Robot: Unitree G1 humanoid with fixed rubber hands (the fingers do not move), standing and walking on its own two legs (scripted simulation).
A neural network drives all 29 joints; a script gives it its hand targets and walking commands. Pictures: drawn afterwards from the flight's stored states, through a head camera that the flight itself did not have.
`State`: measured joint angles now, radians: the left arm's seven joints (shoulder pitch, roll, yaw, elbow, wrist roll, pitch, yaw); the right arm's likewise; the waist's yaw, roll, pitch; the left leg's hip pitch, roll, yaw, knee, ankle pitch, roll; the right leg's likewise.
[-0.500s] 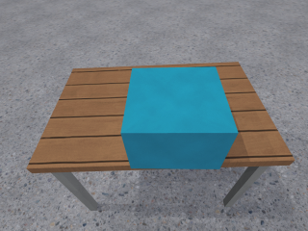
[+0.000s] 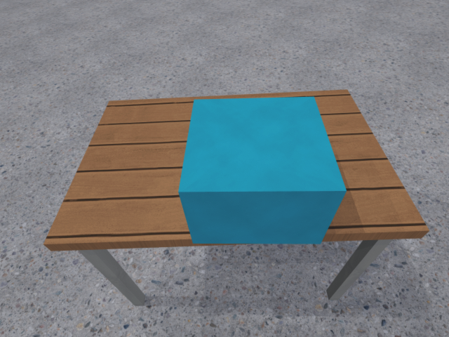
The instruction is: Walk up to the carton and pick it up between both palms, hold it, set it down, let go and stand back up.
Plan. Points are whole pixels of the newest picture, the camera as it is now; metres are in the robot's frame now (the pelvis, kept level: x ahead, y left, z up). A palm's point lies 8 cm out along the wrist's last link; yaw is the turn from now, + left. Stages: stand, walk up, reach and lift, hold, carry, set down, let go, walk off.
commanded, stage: stand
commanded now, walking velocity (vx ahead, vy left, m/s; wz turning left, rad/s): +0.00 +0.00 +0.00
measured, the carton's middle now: (254, 168) +0.49 -0.05 -0.02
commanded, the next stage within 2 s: walk up in 0.70 s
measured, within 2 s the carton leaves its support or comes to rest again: neither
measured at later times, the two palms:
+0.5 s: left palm out of the picture -0.04 +0.20 -0.15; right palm out of the picture -0.04 -0.20 -0.15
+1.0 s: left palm out of the picture -0.04 +0.21 -0.15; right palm out of the picture -0.04 -0.21 -0.15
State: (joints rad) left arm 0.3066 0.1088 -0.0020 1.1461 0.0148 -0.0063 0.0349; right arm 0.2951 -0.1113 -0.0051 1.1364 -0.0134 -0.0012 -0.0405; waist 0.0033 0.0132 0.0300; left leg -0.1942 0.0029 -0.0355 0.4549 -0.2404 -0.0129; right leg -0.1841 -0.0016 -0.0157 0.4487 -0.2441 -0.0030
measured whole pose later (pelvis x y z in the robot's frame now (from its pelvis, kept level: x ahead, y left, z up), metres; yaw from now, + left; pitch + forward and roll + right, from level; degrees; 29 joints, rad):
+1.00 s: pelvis -0.01 -0.01 +0.00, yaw +0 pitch -1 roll +0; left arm 0.31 0.15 -0.01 1.15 0.03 0.01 0.04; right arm 0.34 -0.11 0.01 1.13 -0.03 -0.02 -0.06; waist 0.00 0.00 0.03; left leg -0.22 0.01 -0.05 0.48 -0.24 -0.02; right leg -0.22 0.01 -0.02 0.49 -0.25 -0.01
